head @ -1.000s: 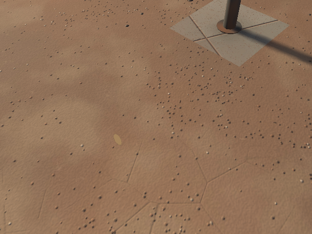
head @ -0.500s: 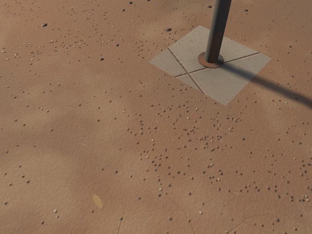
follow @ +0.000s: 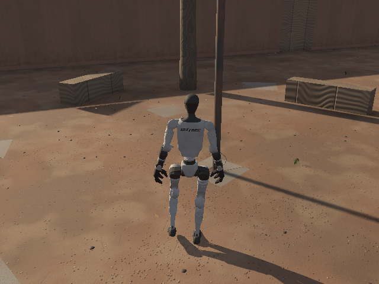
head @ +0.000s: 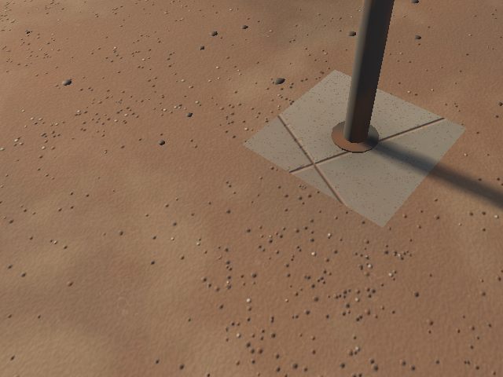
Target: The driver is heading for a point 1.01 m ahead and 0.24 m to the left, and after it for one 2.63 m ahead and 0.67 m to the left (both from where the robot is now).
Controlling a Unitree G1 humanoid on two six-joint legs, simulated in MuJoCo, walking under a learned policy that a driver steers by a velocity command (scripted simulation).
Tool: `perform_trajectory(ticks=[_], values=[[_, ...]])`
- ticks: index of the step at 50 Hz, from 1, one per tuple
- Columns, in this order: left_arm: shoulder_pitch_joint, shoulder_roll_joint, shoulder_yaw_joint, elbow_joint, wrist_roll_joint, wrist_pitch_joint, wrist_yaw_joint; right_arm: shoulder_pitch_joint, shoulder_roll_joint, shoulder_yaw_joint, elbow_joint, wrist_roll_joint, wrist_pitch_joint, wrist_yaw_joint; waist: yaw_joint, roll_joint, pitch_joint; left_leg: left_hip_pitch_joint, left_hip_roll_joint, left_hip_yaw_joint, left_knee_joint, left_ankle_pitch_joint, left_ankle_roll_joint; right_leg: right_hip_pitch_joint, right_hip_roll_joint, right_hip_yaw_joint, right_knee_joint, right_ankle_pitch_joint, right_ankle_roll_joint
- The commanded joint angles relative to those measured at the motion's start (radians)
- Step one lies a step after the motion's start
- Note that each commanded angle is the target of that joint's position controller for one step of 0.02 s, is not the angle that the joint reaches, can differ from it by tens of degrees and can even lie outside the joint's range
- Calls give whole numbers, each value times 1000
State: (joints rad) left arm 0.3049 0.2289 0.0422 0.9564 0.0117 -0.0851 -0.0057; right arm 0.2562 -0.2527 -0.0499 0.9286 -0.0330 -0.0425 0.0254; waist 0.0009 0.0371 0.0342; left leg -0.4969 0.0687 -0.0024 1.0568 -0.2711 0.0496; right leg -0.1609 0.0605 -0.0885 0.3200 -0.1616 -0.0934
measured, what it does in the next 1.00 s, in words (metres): walks ahead: left foot, then right foot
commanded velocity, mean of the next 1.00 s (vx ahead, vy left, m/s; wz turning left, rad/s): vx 0.50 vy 0.00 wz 0.03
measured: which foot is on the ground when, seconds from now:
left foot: up 0.00-0.32, down 0.34-0.90, up 0.92-1.00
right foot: down 0.00-0.36, up 0.38-0.88, down 0.90-1.00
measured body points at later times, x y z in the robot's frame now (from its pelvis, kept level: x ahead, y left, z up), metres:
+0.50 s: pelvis +0.27 +0.05 -0.01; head +0.29 +0.07 +0.44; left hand +0.29 +0.31 -0.16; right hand +0.34 -0.21 -0.14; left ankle +0.31 +0.12 -0.75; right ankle +0.20 -0.08 -0.66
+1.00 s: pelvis +0.54 +0.01 -0.01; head +0.57 +0.00 +0.43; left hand +0.66 +0.26 -0.13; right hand +0.51 -0.24 -0.17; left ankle +0.39 +0.12 -0.66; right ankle +0.61 -0.06 -0.75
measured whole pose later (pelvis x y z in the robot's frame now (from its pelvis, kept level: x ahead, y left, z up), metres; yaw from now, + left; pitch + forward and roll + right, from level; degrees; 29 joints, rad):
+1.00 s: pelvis +0.54 +0.01 -0.01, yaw +3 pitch +0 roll +0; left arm 0.11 0.21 0.05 0.91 0.03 -0.08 -0.01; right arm 0.38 -0.21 -0.05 1.04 0.00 -0.06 0.00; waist -0.04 0.02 0.06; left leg -0.27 0.00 0.00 1.09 -0.37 0.09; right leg -0.34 0.01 -0.13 0.50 -0.17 -0.08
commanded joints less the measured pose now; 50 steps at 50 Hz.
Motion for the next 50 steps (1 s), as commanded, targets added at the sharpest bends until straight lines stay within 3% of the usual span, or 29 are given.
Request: perform_trajectory(ticks=[1,7,12,14,15,16,17,18,19,20,21,22,23,24,26,29,34,39,42,43,44,45,46,47,48,49,50], values=[[47,112,21,-15,-7,-23,3,8,-38,-7,-42,-5,12,10,-20,-92,18,-120,46,4,-45,97,-28,42,-264,217,-214,167,-121],[140,107,15,31,-3,-18,3,-206,-20,10,-110,6,7,10,30,-93,57,-147,29,53,-321,254,-41,108,-235,143,-217,282,-106],[198,117,16,71,9,-11,16,-300,-36,11,-151,8,-3,4,49,-102,76,-135,-3,69,-452,215,4,249,-281,135,-160,409,-102],[175,129,20,76,13,-8,22,-266,-46,6,-147,8,-12,0,21,-106,62,-59,-31,81,-495,144,36,279,-292,120,-89,564,-86],[158,138,22,77,14,-6,23,-202,-57,-1,-128,7,-17,-6,-10,-112,28,36,-62,95,-515,106,54,278,-287,106,-8,702,-73],[140,142,23,78,12,-2,22,-70,-70,-12,-84,4,-25,-14,-69,-96,-39,193,-96,113,-571,120,76,260,-261,82,147,782,-57],[135,127,17,70,7,-2,20,109,-109,-29,-25,-11,-35,-25,-133,-61,-141,445,-54,64,-591,141,109,132,-216,50,362,660,-37],[181,54,-3,32,-23,-3,13,254,-213,-57,-4,-35,-40,-35,-146,100,-278,737,221,-302,-629,23,193,-168,-109,-10,716,238,4],[231,65,9,40,-23,-4,9,238,-239,-66,1,-6,-25,-24,-108,215,-347,813,359,-682,-776,36,279,-379,34,71,959,-363,11],[151,115,24,30,-2,2,11,119,-194,-56,-17,21,-18,-19,-67,77,-198,685,316,-555,-784,-26,253,-456,-46,152,1009,-296,-3],[80,98,21,13,2,-3,5,35,-121,-37,-32,24,-22,-16,-49,12,-83,539,278,-427,-817,-8,231,-463,-86,146,970,-214,-4],[58,72,18,11,1,-2,1,-3,-74,-24,-30,19,-28,-15,-17,-8,-22,434,226,-330,-860,35,191,-427,-123,139,897,-161,-3],[57,63,18,9,17,10,-3,-8,-48,-15,-15,21,-35,-19,8,16,4,366,186,-263,-882,98,164,-383,-145,138,841,-138,8],[79,45,15,21,25,24,-9,-1,-34,-9,-3,20,-42,-21,26,25,2,331,161,-210,-897,141,151,-341,-150,130,817,-122,19],[65,35,15,16,27,39,-18,55,-53,-12,23,22,-58,-22,34,20,-5,327,148,-164,-912,241,162,-345,-152,109,787,-93,35],[-59,42,15,-27,26,49,-23,109,-74,-15,46,25,-63,-23,19,12,36,354,134,-119,-955,249,168,-452,-177,85,686,4,64],[-250,25,1,-91,14,45,-27,187,-67,-8,73,24,-60,-24,-27,19,63,418,103,-52,-956,356,147,-475,-161,41,428,144,83],[-359,35,-2,-135,12,36,-23,258,-72,-8,108,13,-54,-36,-58,30,77,562,142,-39,-904,486,148,-469,-127,20,289,129,50],[-322,55,7,-138,12,23,-17,235,-86,-13,115,7,-48,-44,-23,35,61,605,163,-35,-799,701,130,-363,-90,11,227,23,8],[-239,68,16,-115,12,16,-10,218,-95,-15,115,6,-47,-45,16,39,21,596,154,-34,-703,830,118,-251,-58,4,199,-10,-8],[-75,87,29,-62,19,4,-1,194,-97,-14,110,11,-43,-41,88,8,-61,545,114,-8,-524,847,99,-50,-37,-6,127,31,-30],[110,156,50,-18,43,-8,12,182,-71,-4,83,23,-46,-36,150,-56,-185,354,65,16,-266,602,80,230,-185,148,115,-11,-73],[196,270,80,-11,58,-4,14,306,47,21,60,68,-44,-28,112,-289,-339,-15,-109,91,120,-69,29,538,-503,608,37,-102,-199],[126,218,72,-24,23,12,8,257,-69,-11,78,38,-36,-37,104,-150,-311,-90,-100,-38,225,-222,47,438,-498,701,-45,-162,-188],[7,156,53,-43,13,13,6,178,-73,-19,55,32,-34,-35,57,-105,-151,-115,-44,-58,222,-136,54,283,-457,531,-70,-184,-151],[-57,94,37,-51,13,6,2,141,-48,-16,49,31,-35,-30,36,-76,-68,-93,-6,-55,173,-65,53,157,-414,416,-117,-130,-119],[-74,65,29,-46,13,-1,5,130,-32,-18,52,22,-25,-26,15,-90,-22,-62,14,-51,133,-33,50,80,-372,320,-143,-74,-81]])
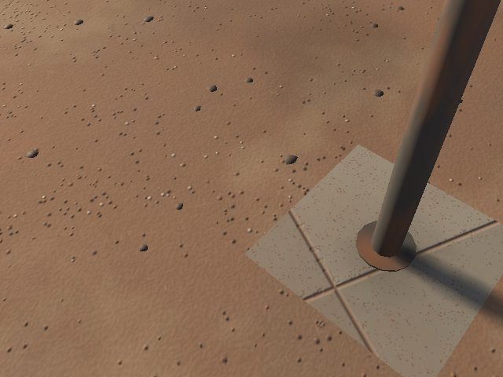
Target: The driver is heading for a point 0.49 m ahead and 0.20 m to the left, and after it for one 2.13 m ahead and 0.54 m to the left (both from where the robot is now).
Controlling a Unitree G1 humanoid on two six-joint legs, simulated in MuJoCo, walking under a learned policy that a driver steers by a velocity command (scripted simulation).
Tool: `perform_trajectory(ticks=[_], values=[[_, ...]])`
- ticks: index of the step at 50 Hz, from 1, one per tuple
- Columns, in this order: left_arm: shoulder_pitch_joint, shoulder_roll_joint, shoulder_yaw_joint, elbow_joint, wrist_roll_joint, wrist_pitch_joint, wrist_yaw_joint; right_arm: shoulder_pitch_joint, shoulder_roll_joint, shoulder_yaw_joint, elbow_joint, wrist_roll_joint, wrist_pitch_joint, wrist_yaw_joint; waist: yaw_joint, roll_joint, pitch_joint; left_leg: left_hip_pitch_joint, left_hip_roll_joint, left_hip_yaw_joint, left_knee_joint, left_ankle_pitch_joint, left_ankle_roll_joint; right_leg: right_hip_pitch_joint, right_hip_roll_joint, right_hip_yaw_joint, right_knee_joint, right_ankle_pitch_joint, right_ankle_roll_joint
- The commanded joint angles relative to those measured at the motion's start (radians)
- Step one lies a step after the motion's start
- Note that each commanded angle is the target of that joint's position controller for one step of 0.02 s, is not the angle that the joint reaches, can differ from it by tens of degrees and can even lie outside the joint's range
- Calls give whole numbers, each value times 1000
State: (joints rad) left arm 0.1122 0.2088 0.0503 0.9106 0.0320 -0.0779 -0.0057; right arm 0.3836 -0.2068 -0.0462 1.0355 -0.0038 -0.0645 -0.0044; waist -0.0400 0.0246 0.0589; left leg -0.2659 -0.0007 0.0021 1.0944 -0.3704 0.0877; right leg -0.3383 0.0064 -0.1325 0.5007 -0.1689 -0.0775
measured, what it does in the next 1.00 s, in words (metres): walks ahead, turning left: left foot, then right foot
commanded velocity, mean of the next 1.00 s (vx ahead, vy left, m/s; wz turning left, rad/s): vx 0.50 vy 0.00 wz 0.53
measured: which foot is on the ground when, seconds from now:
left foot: up 0.00-0.42, down 0.44-0.98, up 1.00-1.00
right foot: down 0.00-0.46, up 0.48-0.96, down 0.98-1.00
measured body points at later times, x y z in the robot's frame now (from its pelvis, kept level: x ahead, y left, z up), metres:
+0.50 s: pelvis +0.26 +0.05 -0.02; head +0.29 +0.07 +0.43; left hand +0.17 +0.29 -0.17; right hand +0.47 -0.15 -0.13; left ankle +0.32 +0.12 -0.73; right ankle +0.10 -0.09 -0.66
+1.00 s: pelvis +0.53 +0.12 -0.01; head +0.56 +0.14 +0.43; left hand +0.61 +0.44 -0.09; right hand +0.65 -0.15 -0.14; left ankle +0.33 +0.12 -0.72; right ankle +0.69 +0.10 -0.74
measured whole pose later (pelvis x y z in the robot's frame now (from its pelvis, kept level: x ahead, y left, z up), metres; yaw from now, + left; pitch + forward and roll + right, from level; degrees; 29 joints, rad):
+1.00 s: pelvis +0.53 +0.12 -0.01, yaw +34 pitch +2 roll +0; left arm 0.01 0.25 0.02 0.71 0.04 -0.07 -0.01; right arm 0.46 -0.29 -0.08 0.91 -0.01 -0.05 0.00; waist -0.09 -0.01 0.04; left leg 0.01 -0.14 -0.22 0.54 -0.48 0.10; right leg -0.48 0.00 0.00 0.53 -0.07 -0.02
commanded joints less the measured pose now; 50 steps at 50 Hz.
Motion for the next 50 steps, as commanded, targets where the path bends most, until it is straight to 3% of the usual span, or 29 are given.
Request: perform_trajectory(ticks=[1,3,6,9,14,15,18,20,21,22,23,24,25,26,27,29,30,32,35,41,44,46,48,49,50], values=[[108,71,16,11,-11,-19,10,-4,-67,-19,-59,-27,10,14,33,-90,-30,-261,95,-50,61,91,3,204,-288,297,-355,-49,-75],[145,77,18,29,-16,-42,13,-14,-42,-19,-67,-31,32,27,19,-90,-31,-255,98,-39,49,126,-5,190,-278,224,-374,40,-69],[191,96,24,49,-19,-57,15,-106,-36,-19,-106,-29,49,36,17,-84,-5,-358,115,-25,3,221,-18,218,-268,120,-390,145,-63],[246,61,8,65,-16,-41,21,-198,-39,-19,-144,-21,52,47,32,-91,22,-417,114,0,-103,309,-28,239,-235,29,-386,197,-56],[299,113,18,76,-15,-42,30,-365,-27,-1,-213,-28,50,60,66,-82,53,-363,85,95,-374,388,-17,308,-258,-66,-364,345,-50],[321,102,17,83,-18,-42,29,-372,-29,0,-221,-35,52,63,62,-93,50,-366,77,102,-395,373,0,356,-276,-74,-335,389,-50],[320,129,25,79,-13,-25,35,-371,-51,-9,-231,-37,50,65,47,-106,30,-304,25,147,-444,258,52,438,-293,-124,-222,667,-38],[312,176,38,74,-5,-6,42,-296,-75,-23,-216,-34,49,55,14,-122,-22,-189,-45,188,-461,131,89,465,-291,-148,-50,914,-34],[314,183,40,73,3,7,43,-207,-93,-36,-195,-40,40,48,-23,-129,-74,-101,-73,174,-500,102,114,462,-294,-145,103,919,-31],[299,184,41,61,0,17,37,-61,-127,-56,-149,-45,28,35,-89,-89,-150,93,-90,140,-599,130,145,372,-277,-159,342,786,-4],[298,132,29,10,-23,13,29,47,-239,-90,-134,-53,28,20,-118,53,-255,382,133,-177,-635,18,233,63,-216,-163,681,368,39],[258,97,28,-70,-27,0,10,-6,-320,-107,-158,-27,41,20,-53,212,-298,543,346,-730,-798,92,369,-307,26,-14,979,-382,92],[131,140,32,-98,-16,-12,5,-3,-299,-100,-154,-11,52,15,-77,38,-218,496,328,-635,-832,142,339,-414,-40,148,972,-301,79],[116,120,23,-106,-28,-26,1,-49,-248,-87,-150,-7,50,7,-43,4,-117,381,308,-508,-838,208,302,-418,-84,154,896,-208,70],[143,116,24,-86,-25,-30,5,-96,-197,-74,-155,-6,44,4,8,-59,-55,265,254,-414,-850,321,251,-357,-119,155,789,-164,69],[180,109,24,-77,12,4,4,-147,-151,-56,-168,4,26,-3,64,-48,-53,151,170,-295,-863,454,210,-241,-140,163,687,-144,92],[182,104,24,-83,18,21,0,-134,-154,-54,-168,7,14,-2,70,-37,-62,133,155,-280,-865,505,212,-222,-137,156,659,-146,105],[146,94,20,-103,17,42,-6,-95,-185,-60,-163,9,1,2,69,-25,-57,111,127,-253,-877,533,208,-239,-132,138,591,-106,126],[15,104,18,-154,13,50,-8,-28,-198,-62,-162,5,1,5,24,4,-23,132,112,-270,-900,491,185,-324,-129,130,460,2,144],[-175,110,4,-233,4,42,-18,78,-204,-62,-162,-2,8,0,-50,34,-13,270,109,-312,-850,552,156,-383,-78,137,234,131,134],[-231,120,-3,-270,-4,28,-21,98,-216,-63,-168,-11,10,-8,-62,49,-9,313,125,-345,-799,631,144,-342,-44,138,139,120,112],[-175,142,0,-269,-7,19,-18,61,-235,-68,-183,-14,9,-15,-21,63,-15,289,132,-366,-756,678,111,-215,-25,150,62,82,87],[26,188,19,-212,-10,7,-1,-3,-259,-73,-204,-13,2,-8,74,50,-97,212,89,-348,-580,847,64,82,28,128,2,19,51],[172,222,32,-182,-1,-7,13,-20,-245,-69,-211,-4,-6,2,151,-6,-185,122,22,-300,-370,771,40,301,-34,175,-48,31,21],[322,301,48,-177,26,-9,30,18,-149,-43,-244,14,-15,7,183,-139,-353,-31,-53,-200,-71,421,14,535,-291,455,-82,-189,-39]])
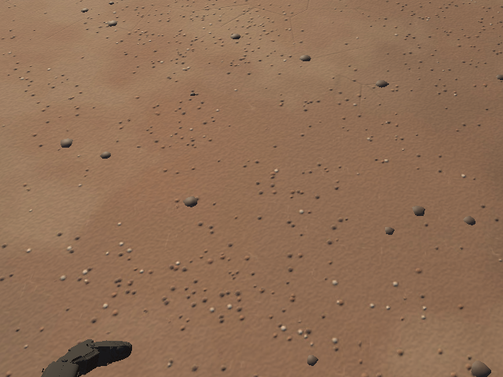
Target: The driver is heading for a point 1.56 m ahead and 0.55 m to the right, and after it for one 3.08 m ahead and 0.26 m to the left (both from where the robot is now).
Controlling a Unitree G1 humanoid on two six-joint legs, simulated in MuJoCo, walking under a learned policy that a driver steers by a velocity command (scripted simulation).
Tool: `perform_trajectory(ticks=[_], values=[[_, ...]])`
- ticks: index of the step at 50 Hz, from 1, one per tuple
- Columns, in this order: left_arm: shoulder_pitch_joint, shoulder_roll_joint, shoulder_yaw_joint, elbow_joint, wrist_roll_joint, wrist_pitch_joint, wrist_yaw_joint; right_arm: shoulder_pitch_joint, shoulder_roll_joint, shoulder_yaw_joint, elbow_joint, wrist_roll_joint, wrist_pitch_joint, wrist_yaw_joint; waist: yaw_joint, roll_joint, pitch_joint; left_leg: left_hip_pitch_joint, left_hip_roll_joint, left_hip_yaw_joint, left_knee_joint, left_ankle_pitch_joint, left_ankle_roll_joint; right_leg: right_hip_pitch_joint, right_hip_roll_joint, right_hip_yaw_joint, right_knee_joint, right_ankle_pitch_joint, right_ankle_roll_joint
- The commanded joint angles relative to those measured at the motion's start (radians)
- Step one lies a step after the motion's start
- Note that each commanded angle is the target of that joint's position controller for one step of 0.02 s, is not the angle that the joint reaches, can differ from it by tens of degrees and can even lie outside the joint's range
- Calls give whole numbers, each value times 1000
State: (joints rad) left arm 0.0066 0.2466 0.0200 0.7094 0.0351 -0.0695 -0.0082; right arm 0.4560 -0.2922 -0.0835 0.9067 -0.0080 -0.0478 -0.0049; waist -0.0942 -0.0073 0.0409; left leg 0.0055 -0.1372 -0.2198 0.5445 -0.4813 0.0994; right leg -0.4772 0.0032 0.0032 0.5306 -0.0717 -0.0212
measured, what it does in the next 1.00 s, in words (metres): walks ahead, turning right: left foot, then right foot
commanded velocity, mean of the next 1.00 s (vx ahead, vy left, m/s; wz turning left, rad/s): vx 0.36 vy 0.00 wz -0.34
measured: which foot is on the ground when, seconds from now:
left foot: up 0.00-0.42, down 0.44-0.88, up 0.90-1.00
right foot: down 0.00-0.44, up 0.46-0.88, down 0.90-1.00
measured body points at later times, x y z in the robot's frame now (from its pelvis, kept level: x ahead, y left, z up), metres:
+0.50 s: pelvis +0.25 +0.01 +0.01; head +0.27 +0.02 +0.46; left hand +0.27 +0.28 -0.13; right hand +0.42 -0.24 -0.07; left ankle +0.32 +0.10 -0.72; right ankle +0.13 -0.10 -0.68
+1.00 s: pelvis +0.39 -0.04 +0.01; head +0.41 -0.07 +0.46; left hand +0.64 +0.14 -0.09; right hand +0.35 -0.32 -0.12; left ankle +0.38 +0.11 -0.65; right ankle +0.42 -0.12 -0.72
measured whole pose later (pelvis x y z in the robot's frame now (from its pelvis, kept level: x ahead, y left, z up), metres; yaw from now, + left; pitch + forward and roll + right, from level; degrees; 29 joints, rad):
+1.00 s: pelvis +0.39 -0.04 +0.01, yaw -26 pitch +1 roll +1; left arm 0.17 0.27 0.06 0.70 0.01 0.03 -0.02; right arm 0.25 -0.27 -0.05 0.77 -0.03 0.01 0.00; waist -0.02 0.02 0.06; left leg -0.41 0.05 0.04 1.11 -0.50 -0.02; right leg -0.39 0.08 -0.02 0.57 -0.19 -0.10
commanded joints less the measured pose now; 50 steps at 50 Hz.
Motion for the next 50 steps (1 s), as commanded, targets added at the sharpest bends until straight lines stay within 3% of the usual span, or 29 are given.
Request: perform_trajectory(ticks=[1,2,3,4,6,8,13,17,19,21,22,23,24,25,26,27,29,31,34,37,42,43,44,45,46,47,48,49,50], values=[[385,321,92,38,27,-4,24,80,-28,3,-121,24,-30,10,132,-332,-366,-536,-35,85,660,-70,-17,747,-442,779,-257,-263,-208],[317,212,75,34,2,4,13,73,-77,1,-71,-12,-18,2,107,-156,-226,-594,50,54,733,7,-5,618,-402,756,-265,-397,-215],[251,134,57,28,-9,3,6,-10,-78,3,-79,-21,-16,11,106,-50,-102,-591,79,71,708,91,-12,482,-346,591,-277,-365,-205],[221,102,47,33,-7,2,2,-72,-67,7,-98,-25,-16,18,99,-22,-53,-583,107,86,653,130,-17,408,-288,467,-291,-260,-187],[240,102,42,68,-15,-8,-1,-99,-57,13,-117,-43,-6,31,74,-90,-37,-545,149,128,577,145,-40,343,-219,339,-306,-26,-179],[289,115,45,96,-27,-21,-10,-114,-46,21,-127,-49,0,36,68,-96,-62,-535,158,168,527,145,-64,344,-201,297,-302,152,-203],[351,149,60,127,-32,-10,-5,-330,-8,57,-205,-36,-2,44,106,-95,-7,-526,182,223,226,283,-119,265,-153,231,-362,62,-207],[399,177,74,135,-28,-3,-12,-417,-29,62,-236,-21,-10,35,134,-86,-25,-420,149,238,78,350,-129,266,-157,250,-312,98,-178],[396,190,81,131,-26,2,-9,-405,-44,56,-243,-17,-19,25,119,-88,-33,-352,140,227,19,324,-120,270,-168,288,-260,80,-159],[380,186,83,123,-29,5,-5,-286,-70,43,-208,-24,-36,10,60,-45,-65,-156,131,218,-99,318,-96,218,-123,287,-126,57,-121],[366,145,73,105,-36,-1,-6,-171,-128,25,-190,-41,-49,-4,5,42,-139,5,255,87,-161,227,-59,143,-52,234,74,3,-89],[378,49,50,58,-59,-5,-6,-65,-227,2,-189,-60,-46,-17,-26,232,-247,218,506,-220,-258,0,7,-68,68,83,359,-299,-47],[420,98,59,47,-38,9,-1,-66,-240,-9,-176,-43,-27,-17,13,276,-232,156,596,-460,-329,-117,78,-197,73,38,516,-483,-54],[419,126,67,73,-21,25,1,-137,-147,13,-195,-34,-22,-13,51,148,-121,59,560,-366,-317,-44,87,-208,8,72,593,-428,-62],[386,108,66,83,-18,32,-6,-187,-78,30,-201,-25,-29,-8,67,81,-46,-23,504,-204,-310,197,77,-191,-21,70,593,-362,-49],[379,93,67,85,-18,40,-9,-214,-46,40,-202,-24,-35,-8,88,90,-31,-67,461,-71,-307,439,56,-156,-38,58,573,-330,-33],[379,91,72,83,-3,64,-16,-216,-39,42,-191,-17,-45,-11,116,125,-50,-91,413,91,-265,846,48,-116,-36,28,590,-302,-2],[348,78,72,59,-8,78,-24,-193,-55,35,-180,-8,-49,-11,124,128,-84,-75,410,169,-241,1020,52,-121,-24,18,587,-255,13],[254,60,61,14,-7,92,-40,-193,-67,28,-170,-4,-35,-19,114,137,-62,-80,403,255,-256,986,60,-151,-32,-7,472,-168,32],[181,40,44,-23,-5,93,-55,-202,-79,22,-164,-4,-22,-21,100,145,-55,-129,379,346,-242,925,47,-42,-31,-48,273,-61,20],[160,88,54,-59,3,86,-53,-175,-130,-4,-151,3,2,-20,87,141,-78,-79,411,368,-71,943,16,82,11,-93,88,-143,-43],[205,94,60,-51,10,77,-47,-179,-133,-6,-151,7,11,-23,110,115,-104,-83,399,384,41,935,1,148,32,-98,21,-129,-63],[286,113,68,-27,21,62,-34,-157,-129,-5,-146,7,18,-21,150,32,-158,-124,357,414,221,840,-39,275,45,-75,-83,8,-89],[351,223,95,-31,22,53,-16,-97,-91,6,-177,-9,23,-16,155,-143,-245,-326,298,431,488,385,-89,475,-179,201,-75,285,-152],[364,336,127,-48,-19,67,-12,-85,-54,17,-235,-17,40,-7,139,-282,-333,-596,102,337,708,-222,-124,614,-391,614,-138,357,-356],[379,285,121,-45,-49,83,-11,-143,-85,12,-222,-41,53,-6,177,-107,-319,-638,164,185,750,-176,-124,578,-363,584,-192,53,-361],[316,232,104,-46,-39,94,-6,-200,-84,13,-235,-30,51,0,159,-92,-172,-684,186,178,717,-82,-117,456,-312,516,-244,-215,-333],[258,180,87,-48,-29,102,-3,-233,-91,10,-235,-27,43,3,130,-57,-67,-677,217,177,617,11,-113,344,-245,453,-304,-372,-275],[217,162,81,-55,-31,101,1,-234,-98,8,-236,-36,41,6,104,-88,-28,-630,224,185,544,67,-118,267,-195,414,-337,-395,-238]])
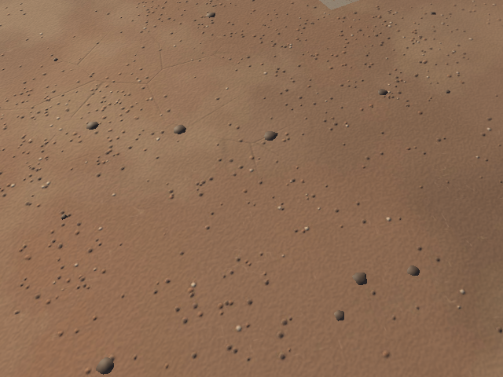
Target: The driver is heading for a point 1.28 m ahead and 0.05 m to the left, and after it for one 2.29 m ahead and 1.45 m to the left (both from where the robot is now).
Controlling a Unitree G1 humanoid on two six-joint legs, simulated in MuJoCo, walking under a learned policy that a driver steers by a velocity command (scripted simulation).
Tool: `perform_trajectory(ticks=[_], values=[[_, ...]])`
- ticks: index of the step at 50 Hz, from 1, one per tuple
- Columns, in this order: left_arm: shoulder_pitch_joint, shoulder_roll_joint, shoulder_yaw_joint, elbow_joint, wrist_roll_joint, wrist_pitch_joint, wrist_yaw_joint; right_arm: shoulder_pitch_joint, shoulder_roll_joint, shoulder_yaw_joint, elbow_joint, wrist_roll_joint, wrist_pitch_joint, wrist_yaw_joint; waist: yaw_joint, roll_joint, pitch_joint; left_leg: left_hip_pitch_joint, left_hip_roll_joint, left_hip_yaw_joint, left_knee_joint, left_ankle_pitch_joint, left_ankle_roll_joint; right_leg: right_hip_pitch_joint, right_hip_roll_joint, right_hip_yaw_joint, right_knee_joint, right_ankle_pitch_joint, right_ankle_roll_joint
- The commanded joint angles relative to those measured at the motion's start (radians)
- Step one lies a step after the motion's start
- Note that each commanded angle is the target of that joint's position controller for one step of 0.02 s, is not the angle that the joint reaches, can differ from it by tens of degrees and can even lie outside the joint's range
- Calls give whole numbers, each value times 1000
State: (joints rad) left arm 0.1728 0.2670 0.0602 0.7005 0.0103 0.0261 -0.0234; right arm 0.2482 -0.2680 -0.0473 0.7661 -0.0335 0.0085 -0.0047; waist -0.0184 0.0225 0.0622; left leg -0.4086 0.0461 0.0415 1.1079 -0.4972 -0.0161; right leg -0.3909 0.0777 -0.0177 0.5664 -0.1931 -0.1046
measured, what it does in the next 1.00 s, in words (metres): walks ahead: left foot, then right foot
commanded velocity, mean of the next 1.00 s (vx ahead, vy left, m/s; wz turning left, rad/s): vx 0.44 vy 0.00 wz -0.15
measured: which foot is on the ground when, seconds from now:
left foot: up 0.00-0.34, down 0.36-0.84, up 0.86-1.00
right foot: down 0.00-0.36, up 0.38-0.80, down 0.82-1.00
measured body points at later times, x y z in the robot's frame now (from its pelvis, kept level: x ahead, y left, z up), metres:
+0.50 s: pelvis +0.16 +0.04 +0.02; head +0.17 +0.07 +0.47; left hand +0.29 +0.29 -0.11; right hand +0.21 -0.23 -0.09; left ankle +0.16 +0.13 -0.73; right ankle +0.13 -0.07 -0.67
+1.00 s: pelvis +0.42 -0.04 +0.01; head +0.44 -0.05 +0.46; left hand +0.53 +0.22 -0.10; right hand +0.44 -0.30 -0.13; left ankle +0.38 +0.11 -0.64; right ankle +0.44 -0.10 -0.73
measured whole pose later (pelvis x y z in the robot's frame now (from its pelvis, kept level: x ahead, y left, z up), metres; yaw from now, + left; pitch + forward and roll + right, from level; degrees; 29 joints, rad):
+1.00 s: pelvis +0.42 -0.04 +0.01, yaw -7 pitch +0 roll +0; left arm 0.26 0.25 0.04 0.85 0.02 -0.06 -0.01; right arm 0.31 -0.25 -0.05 0.88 -0.03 -0.05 0.02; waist -0.01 0.03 0.04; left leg -0.42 0.05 0.00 1.10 -0.30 0.06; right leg -0.23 0.06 -0.09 0.40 -0.18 -0.10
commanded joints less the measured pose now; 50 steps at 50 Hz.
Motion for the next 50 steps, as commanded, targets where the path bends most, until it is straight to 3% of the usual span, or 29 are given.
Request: perform_trajectory(ticks=[1,4,8,13,15,17,18,19,20,21,22,23,25,29,33,36,39,40,41,42,43,44,45,46,48,50], values=[[32,132,38,-51,0,-1,17,5,-115,-26,-78,-20,-11,9,13,-131,-60,-159,34,-65,-37,132,-6,141,-231,395,-382,-228,-142],[66,136,39,-35,5,-34,7,38,-82,-18,-56,-12,-9,21,7,-94,-110,-116,25,-51,-115,185,-16,153,-210,346,-388,-161,-147],[127,136,38,-3,7,-49,2,-46,-64,-10,-72,-8,-17,25,46,-128,-70,-133,28,-46,-296,248,-25,175,-220,354,-425,-227,-138],[162,162,41,19,12,-61,-3,-104,-65,-7,-90,4,-34,28,74,-116,-59,-51,-3,-25,-468,237,-6,173,-242,365,-395,-271,-129],[154,165,39,22,10,-63,-4,-91,-65,-7,-92,7,-42,25,63,-111,-49,31,-21,-10,-529,219,16,132,-246,375,-371,-300,-123],[126,148,33,23,2,-64,0,3,-54,-6,-65,1,-59,16,-1,-65,-45,233,-44,2,-658,244,44,22,-206,350,-285,-320,-93],[107,106,20,16,5,-69,5,97,-72,-11,-39,-3,-73,7,-45,-19,-64,378,3,-70,-709,194,59,-70,-157,320,-182,-313,-61],[66,24,-5,-18,-2,-81,6,199,-157,-26,-28,-17,-85,-6,-93,140,-87,491,207,-343,-859,-46,109,-202,-55,191,63,-304,-7],[51,40,-5,-45,4,-89,6,253,-260,-59,-2,-9,-80,-2,-91,249,-37,503,357,-679,-994,-270,209,-385,34,59,246,-347,4],[64,108,12,-33,30,-88,5,227,-212,-53,1,0,-77,2,-55,122,11,457,360,-685,-980,-277,241,-409,-27,108,372,-305,-1],[79,109,15,-12,32,-88,-6,170,-155,-38,-11,10,-79,10,-20,66,22,423,304,-590,-964,-208,224,-394,-60,114,407,-227,4],[92,104,14,3,28,-86,-15,128,-123,-29,-20,12,-83,13,2,63,10,404,251,-492,-974,-109,193,-362,-84,99,409,-164,17],[80,90,10,16,37,-78,-27,113,-96,-20,-12,14,-94,12,7,87,-11,393,178,-341,-984,146,170,-330,-108,55,428,-64,47],[-24,57,-6,-12,36,-65,-29,186,-86,-20,41,29,-104,17,-7,69,-21,418,138,-200,-964,538,190,-356,-132,-2,386,28,97],[-166,26,-27,-51,24,-63,-31,222,-93,-22,77,24,-100,16,-40,88,2,393,116,-124,-960,647,185,-277,-126,-46,164,111,103],[-207,39,-28,-62,20,-63,-27,241,-116,-27,103,21,-97,13,-43,92,18,404,148,-119,-941,697,178,-188,-108,-63,51,110,71],[-127,68,-16,-38,24,-68,-10,214,-137,-32,120,20,-92,7,13,81,-11,441,175,-102,-823,960,156,-38,-67,-71,-12,48,17],[-15,81,-7,1,27,-75,-2,203,-145,-33,125,22,-88,6,67,62,-70,439,154,-74,-686,1071,141,99,-36,-84,-60,51,-5],[145,112,8,55,39,-86,10,203,-134,-28,125,25,-85,4,128,27,-167,352,112,-38,-489,1015,124,322,-52,-62,-79,59,-35],[319,193,28,80,59,-93,23,208,-86,-13,91,22,-84,4,184,-102,-305,160,55,5,-173,635,109,563,-304,214,-100,-90,-81],[317,275,46,86,50,-86,23,328,-2,0,81,45,-81,9,111,-332,-392,-147,-129,-19,126,-45,81,727,-523,699,-257,-170,-198],[236,205,37,80,13,-77,20,234,-104,-23,92,16,-74,4,106,-155,-269,-235,-64,-116,176,15,99,621,-463,673,-300,-237,-172],[145,141,18,73,8,-79,19,159,-102,-25,72,18,-79,12,72,-104,-131,-244,-18,-106,140,118,105,478,-422,507,-312,-179,-147],[105,98,6,77,12,-87,14,129,-78,-18,71,20,-83,16,47,-69,-77,-206,14,-96,85,178,101,374,-372,401,-344,-47,-125],[90,64,-4,98,7,-102,17,153,-55,-13,92,0,-61,26,1,-99,-53,-115,45,-82,15,212,79,264,-300,257,-384,94,-89],[129,69,-3,124,1,-119,16,145,-38,-10,96,-3,-45,36,-10,-89,-53,-107,47,-62,-10,233,63,249,-285,206,-409,196,-98]])
Velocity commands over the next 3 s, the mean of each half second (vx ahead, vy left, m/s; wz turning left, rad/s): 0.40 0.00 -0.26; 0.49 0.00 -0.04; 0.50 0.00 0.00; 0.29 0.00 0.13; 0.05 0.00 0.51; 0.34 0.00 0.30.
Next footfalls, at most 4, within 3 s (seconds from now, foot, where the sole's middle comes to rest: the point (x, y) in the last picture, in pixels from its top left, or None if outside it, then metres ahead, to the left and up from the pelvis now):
0.36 left None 0.20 0.13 -0.76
0.82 right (312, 366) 0.48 -0.10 -0.76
1.38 left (259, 253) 0.81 0.02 -0.76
1.86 right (317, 193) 1.03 -0.17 -0.76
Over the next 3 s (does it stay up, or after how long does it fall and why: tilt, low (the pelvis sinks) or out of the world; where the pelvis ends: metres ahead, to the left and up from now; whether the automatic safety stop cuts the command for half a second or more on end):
stays up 1.04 -0.04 0.02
